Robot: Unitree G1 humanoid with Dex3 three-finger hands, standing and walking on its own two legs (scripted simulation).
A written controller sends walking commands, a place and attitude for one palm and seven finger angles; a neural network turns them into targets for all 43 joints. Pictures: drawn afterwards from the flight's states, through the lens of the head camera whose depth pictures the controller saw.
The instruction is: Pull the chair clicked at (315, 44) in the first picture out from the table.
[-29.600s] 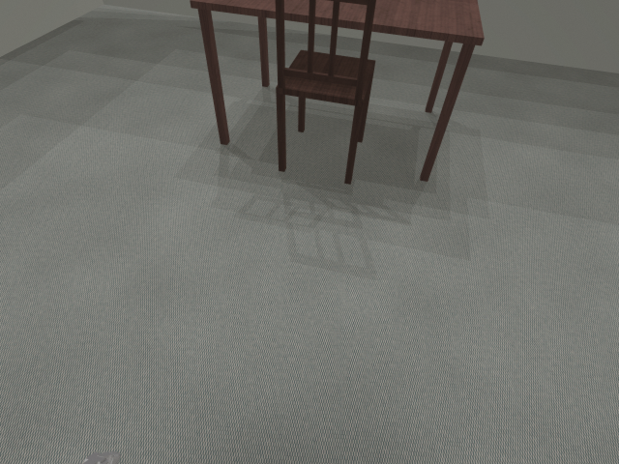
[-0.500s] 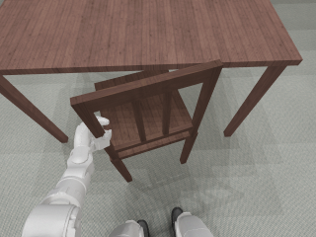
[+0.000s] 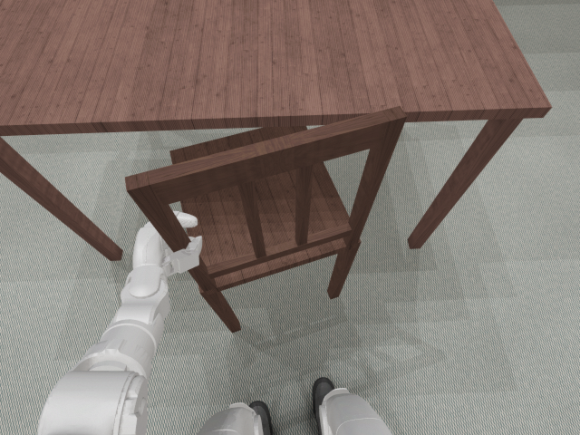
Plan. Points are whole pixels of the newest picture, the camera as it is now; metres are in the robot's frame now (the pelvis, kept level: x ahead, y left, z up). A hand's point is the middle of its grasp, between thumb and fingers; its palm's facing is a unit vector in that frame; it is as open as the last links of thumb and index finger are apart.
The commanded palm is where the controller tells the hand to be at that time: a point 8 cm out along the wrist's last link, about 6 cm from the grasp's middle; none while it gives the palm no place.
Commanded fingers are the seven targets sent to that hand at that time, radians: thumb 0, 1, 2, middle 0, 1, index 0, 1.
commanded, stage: step backward, pulling the chair out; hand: left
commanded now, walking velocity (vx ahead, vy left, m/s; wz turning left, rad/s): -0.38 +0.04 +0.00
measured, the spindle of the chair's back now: (253, 223) +0.44 +0.05 -0.08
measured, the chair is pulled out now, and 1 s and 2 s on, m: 0.10 0.13 0.14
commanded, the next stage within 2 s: stop walking, hand still on the chair in 0.52 s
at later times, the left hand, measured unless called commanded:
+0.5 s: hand (189, 253) +0.38 +0.15 -0.06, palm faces +0.07 -0.98 -0.19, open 5.8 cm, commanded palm +0.38 +0.20 -0.06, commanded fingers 0.00 0.90 0.90 -0.50 -1.45 -0.50 -1.45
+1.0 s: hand (197, 272) +0.34 +0.13 -0.06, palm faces +0.11 -0.98 -0.15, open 5.8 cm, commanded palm +0.32 +0.18 -0.04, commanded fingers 0.00 0.90 0.90 -0.50 -1.45 -0.50 -1.45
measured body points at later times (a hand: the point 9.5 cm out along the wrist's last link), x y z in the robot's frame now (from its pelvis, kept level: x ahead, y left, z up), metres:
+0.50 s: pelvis +0.00 +0.01 +0.00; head +0.10 +0.00 +0.44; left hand +0.37 +0.20 -0.05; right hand +0.02 -0.27 -0.12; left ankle +0.04 +0.09 -0.73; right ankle +0.09 -0.10 -0.73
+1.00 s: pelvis +0.03 -0.01 +0.01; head +0.09 -0.02 +0.46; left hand +0.34 +0.19 -0.05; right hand +0.13 -0.28 -0.11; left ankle +0.04 +0.09 -0.73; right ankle +0.09 -0.10 -0.73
